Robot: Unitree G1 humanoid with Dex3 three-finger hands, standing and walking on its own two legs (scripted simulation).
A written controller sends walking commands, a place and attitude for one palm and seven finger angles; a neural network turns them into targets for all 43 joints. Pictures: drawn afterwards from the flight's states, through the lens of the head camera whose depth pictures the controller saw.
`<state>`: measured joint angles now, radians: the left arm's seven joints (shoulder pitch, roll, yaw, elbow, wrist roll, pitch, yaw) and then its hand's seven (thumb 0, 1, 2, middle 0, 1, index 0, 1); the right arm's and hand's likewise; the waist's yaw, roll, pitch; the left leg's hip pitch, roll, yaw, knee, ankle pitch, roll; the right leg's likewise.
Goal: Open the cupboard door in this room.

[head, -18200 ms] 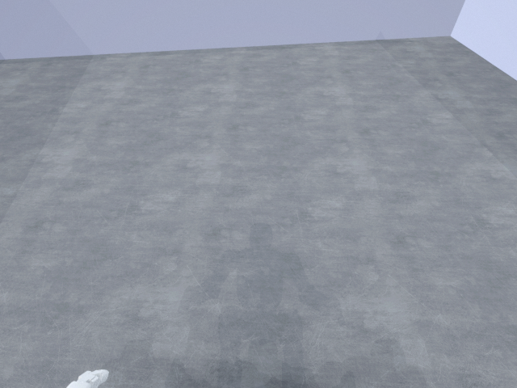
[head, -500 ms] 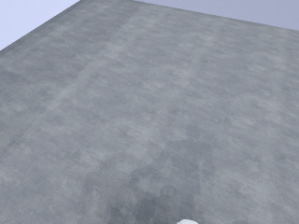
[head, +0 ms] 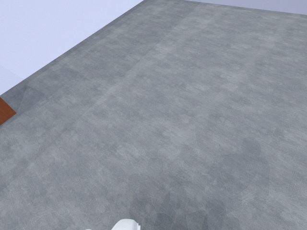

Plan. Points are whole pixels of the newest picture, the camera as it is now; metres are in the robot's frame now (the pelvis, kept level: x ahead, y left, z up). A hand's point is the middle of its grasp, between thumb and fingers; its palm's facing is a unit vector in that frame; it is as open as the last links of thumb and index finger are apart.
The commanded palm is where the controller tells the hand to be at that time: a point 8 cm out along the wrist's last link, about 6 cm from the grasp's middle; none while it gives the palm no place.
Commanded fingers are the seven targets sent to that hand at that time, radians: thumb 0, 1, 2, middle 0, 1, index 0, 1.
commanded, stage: turn or walk to find it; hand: left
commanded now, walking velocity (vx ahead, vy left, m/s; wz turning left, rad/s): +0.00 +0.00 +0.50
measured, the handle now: out of the picture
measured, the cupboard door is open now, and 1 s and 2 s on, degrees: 0 0 0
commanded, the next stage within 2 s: none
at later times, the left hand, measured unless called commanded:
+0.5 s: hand out of the picture -0.01 +0.29 -0.17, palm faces +0.30 -0.92 -0.24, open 7.4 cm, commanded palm none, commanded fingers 0.00 0.90 0.90 -0.20 -0.30 -0.20 -0.30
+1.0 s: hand out of the picture -0.01 +0.21 -0.14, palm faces +0.48 -0.83 -0.30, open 7.4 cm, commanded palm none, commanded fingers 0.00 0.90 0.90 -0.20 -0.30 -0.20 -0.30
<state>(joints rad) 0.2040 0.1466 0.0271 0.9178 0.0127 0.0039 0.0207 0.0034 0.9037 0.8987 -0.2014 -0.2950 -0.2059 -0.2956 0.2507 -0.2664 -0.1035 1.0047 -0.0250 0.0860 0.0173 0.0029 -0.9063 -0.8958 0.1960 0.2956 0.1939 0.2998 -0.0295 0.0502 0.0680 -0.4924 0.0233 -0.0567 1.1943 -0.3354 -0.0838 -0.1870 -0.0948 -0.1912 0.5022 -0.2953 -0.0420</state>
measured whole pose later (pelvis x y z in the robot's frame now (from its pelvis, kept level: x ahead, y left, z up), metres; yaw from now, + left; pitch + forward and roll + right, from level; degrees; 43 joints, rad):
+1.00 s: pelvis -0.01 -0.01 +0.00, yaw +30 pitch -1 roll +3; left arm 0.17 0.16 0.03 0.90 0.01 0.01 0.02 0.00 0.90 0.90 -0.20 -0.29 -0.21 -0.30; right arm 0.27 -0.26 -0.10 1.00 -0.02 0.08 0.02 0.00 -0.91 -0.90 0.20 0.30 0.19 0.30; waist -0.04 0.06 0.07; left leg -0.50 -0.01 -0.05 1.21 -0.35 -0.06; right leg -0.20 -0.08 -0.16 0.51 -0.30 -0.04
